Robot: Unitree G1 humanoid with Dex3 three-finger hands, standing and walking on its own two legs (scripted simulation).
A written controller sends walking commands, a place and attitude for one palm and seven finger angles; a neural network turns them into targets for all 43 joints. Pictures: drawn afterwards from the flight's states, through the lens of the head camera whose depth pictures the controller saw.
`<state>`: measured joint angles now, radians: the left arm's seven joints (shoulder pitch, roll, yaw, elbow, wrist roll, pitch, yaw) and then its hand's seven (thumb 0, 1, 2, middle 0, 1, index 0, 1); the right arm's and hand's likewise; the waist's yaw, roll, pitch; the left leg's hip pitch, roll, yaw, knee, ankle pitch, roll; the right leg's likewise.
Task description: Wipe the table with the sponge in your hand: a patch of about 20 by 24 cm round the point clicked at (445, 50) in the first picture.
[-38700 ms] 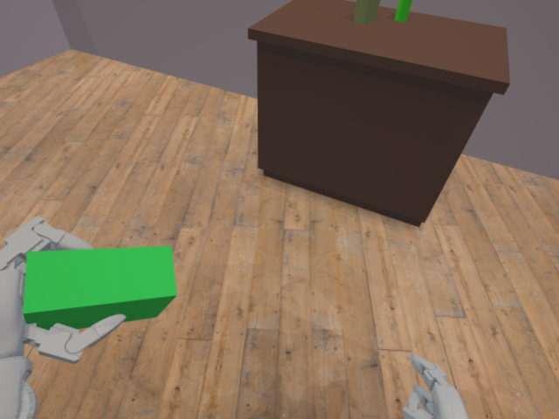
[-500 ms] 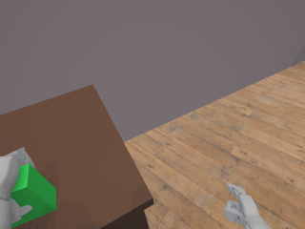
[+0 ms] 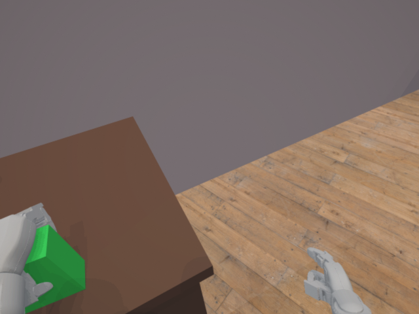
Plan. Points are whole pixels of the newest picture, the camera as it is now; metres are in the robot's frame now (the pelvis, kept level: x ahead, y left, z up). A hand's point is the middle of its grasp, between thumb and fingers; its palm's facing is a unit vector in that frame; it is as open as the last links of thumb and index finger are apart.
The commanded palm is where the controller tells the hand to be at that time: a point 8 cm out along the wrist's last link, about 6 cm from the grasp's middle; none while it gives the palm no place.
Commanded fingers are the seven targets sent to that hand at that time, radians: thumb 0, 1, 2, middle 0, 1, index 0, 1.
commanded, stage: lift the sponge slowly off the table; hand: left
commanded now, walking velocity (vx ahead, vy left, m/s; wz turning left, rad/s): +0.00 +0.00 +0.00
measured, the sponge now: (43, 276) +0.13 +0.32 +0.06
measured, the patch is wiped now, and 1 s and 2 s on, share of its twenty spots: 1.00 1.00 1.00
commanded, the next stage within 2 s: bring the sponge back beside the body in 1.84 s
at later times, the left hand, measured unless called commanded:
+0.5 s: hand (25, 259) +0.13 +0.30 +0.14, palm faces +0.12 -0.09 -0.99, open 10.0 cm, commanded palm +0.09 +0.31 +0.20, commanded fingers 0.00 0.10 1.30 -1.20 -1.60 -1.20 -1.60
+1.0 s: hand (18, 246) +0.14 +0.29 +0.17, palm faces +0.17 -0.07 -0.98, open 10.0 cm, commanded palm +0.08 +0.30 +0.24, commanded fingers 0.00 0.10 1.30 -1.20 -1.60 -1.20 -1.60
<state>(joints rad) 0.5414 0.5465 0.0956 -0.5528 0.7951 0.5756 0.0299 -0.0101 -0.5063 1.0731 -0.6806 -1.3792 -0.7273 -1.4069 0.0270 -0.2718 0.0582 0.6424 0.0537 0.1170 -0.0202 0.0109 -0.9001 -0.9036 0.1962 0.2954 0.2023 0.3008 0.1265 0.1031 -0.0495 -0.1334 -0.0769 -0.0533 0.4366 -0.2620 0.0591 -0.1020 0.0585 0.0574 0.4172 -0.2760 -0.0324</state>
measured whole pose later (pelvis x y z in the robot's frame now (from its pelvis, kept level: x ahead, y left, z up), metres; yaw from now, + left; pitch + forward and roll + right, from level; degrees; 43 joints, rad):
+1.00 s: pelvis -0.02 -0.03 +0.00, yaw +1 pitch -4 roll +0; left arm 0.37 0.66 0.13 -0.54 0.72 0.59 -0.07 -0.02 -0.53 1.07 -0.73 -1.33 -0.77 -1.36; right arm 0.00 -0.29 0.07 0.65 0.06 0.08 -0.07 0.01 -0.90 -0.90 0.20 0.30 0.20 0.30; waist 0.15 0.12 -0.02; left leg -0.11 -0.05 -0.08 0.43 -0.23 0.02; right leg -0.08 0.08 0.02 0.42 -0.25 -0.07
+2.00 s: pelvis -0.03 -0.02 +0.00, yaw +1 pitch -4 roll +0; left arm 0.22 0.73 0.20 -0.56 0.65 0.62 -0.14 -0.02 -0.53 1.07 -0.73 -1.33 -0.77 -1.36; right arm -0.02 -0.29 0.10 0.62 0.07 0.09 -0.08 0.01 -0.90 -0.90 0.20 0.30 0.20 0.30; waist 0.16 0.13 -0.02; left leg -0.15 -0.06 -0.07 0.44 -0.22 0.03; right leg -0.12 0.07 0.04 0.43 -0.24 -0.05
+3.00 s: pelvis -0.02 -0.02 +0.00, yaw +0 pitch -4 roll +1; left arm 0.16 0.57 0.03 -0.59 0.71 0.73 -0.05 -0.02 -0.53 1.07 -0.73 -1.33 -0.77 -1.36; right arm -0.03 -0.27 0.10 0.62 0.07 0.12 -0.05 0.01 -0.90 -0.90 0.20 0.30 0.20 0.30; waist 0.14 0.13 -0.02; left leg -0.11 -0.06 -0.06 0.41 -0.22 0.02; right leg -0.10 0.08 0.05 0.42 -0.25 -0.06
